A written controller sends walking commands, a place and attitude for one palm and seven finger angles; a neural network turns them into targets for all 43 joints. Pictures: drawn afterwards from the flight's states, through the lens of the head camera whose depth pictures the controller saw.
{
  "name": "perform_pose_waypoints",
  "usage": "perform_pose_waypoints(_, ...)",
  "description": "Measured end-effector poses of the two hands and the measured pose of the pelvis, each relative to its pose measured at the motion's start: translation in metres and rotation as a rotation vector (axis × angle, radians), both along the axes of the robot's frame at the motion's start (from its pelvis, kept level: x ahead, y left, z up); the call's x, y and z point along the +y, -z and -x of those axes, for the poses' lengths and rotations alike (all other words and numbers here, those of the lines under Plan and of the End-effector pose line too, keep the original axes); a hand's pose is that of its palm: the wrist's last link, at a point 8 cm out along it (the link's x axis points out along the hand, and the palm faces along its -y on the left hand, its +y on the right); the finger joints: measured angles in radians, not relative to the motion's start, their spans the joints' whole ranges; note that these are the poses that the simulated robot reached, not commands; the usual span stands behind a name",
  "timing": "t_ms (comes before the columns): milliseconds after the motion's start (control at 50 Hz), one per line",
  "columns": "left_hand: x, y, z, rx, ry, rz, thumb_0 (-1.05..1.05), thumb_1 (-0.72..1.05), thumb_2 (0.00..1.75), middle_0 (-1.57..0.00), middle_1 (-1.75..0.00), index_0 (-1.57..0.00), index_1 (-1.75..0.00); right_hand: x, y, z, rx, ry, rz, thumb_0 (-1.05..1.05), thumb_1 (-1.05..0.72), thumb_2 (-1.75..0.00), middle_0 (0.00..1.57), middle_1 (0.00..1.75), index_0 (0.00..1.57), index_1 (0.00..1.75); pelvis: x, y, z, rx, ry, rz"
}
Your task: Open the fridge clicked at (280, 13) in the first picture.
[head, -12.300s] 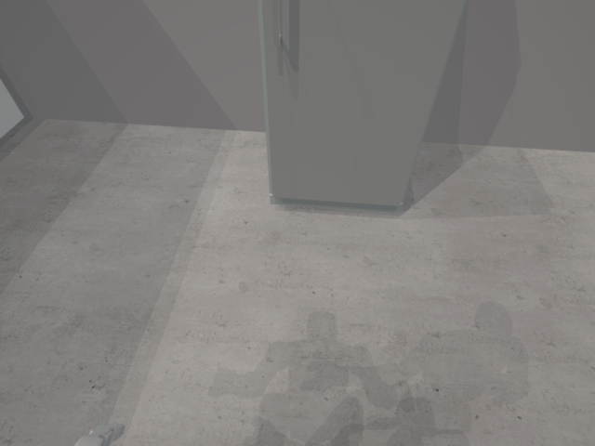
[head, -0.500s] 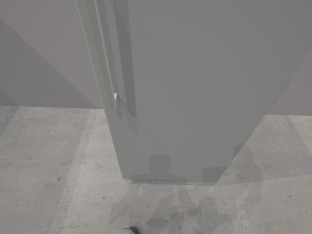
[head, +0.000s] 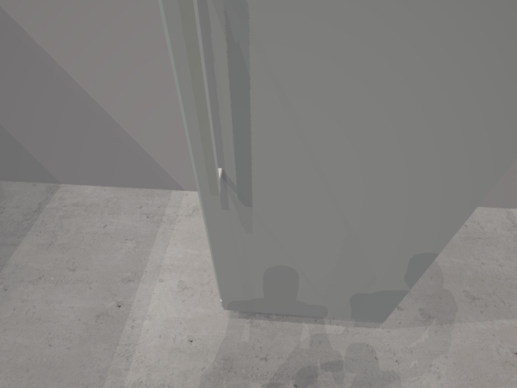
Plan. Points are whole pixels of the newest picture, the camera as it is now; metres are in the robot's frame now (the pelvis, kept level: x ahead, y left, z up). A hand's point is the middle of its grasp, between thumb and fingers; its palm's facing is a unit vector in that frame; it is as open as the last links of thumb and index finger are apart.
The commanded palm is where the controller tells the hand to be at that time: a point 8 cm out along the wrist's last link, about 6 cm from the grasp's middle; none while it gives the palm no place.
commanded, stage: come to a stop and stand still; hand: left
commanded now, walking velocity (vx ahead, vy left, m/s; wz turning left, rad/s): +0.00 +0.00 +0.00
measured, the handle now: (204, 87) +0.47 +0.12 +0.24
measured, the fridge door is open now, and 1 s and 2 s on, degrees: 0 0 0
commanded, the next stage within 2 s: look again from close up in 1.14 s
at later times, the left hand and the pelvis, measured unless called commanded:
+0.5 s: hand out of the picture -0.08 +0.24 -0.15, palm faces +0.02 -0.96 -0.27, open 7.4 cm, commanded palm none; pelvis -0.10 +0.03 +0.01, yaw +0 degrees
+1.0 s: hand out of the picture -0.11 +0.21 -0.16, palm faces +0.04 -0.98 -0.20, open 7.3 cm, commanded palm none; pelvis -0.15 +0.03 +0.01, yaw -1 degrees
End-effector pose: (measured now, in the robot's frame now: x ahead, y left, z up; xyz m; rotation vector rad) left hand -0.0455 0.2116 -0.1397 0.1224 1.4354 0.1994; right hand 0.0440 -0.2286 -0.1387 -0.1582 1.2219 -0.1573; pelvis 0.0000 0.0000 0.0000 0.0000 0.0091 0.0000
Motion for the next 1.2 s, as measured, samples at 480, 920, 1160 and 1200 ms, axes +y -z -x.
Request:
perform_pose_waypoints(480,0.076,-0.020,0.030,-0.167,0.090,-0.075,0.00,0.91,0.90,-0.20,-0.30,-0.20,-0.30,0.001,-0.025,0.108,0.006,0.035,0.059,0.01,-0.91,-0.90,0.20,0.30,0.20,0.30,0.030,-0.013,0.094,-0.071,0.008,0.017)
perform_pose_waypoints(920,0.053,-0.011,0.091,-0.148,0.052,0.030,0.01,0.91,0.90,-0.20,-0.30,-0.20,-0.30,0.062,-0.009,0.257,0.220,0.114,-0.048,0.01,-0.91,-0.90,0.20,0.30,0.20,0.30,0.040,-0.013,0.153,-0.043,0.013,0.010)
perform_pose_waypoints(1160,0.031,-0.016,0.099,-0.155,0.034,0.003,0.00,0.92,0.90,-0.20,-0.30,-0.20,-0.30,0.043,-0.007,0.221,0.132,0.112,-0.074,0.01,-0.91,-0.90,0.20,0.30,0.20,0.30,0.026,-0.016,0.153,-0.053,0.008,0.001)
perform_pose_waypoints(1200,0.030,-0.012,0.103,-0.133,0.028,0.019,0.01,0.92,0.90,-0.20,-0.30,-0.20,-0.30,0.043,-0.010,0.216,0.122,0.107,-0.062,0.01,-0.91,-0.90,0.19,0.30,0.20,0.30,0.028,-0.016,0.151,-0.051,0.005,0.004)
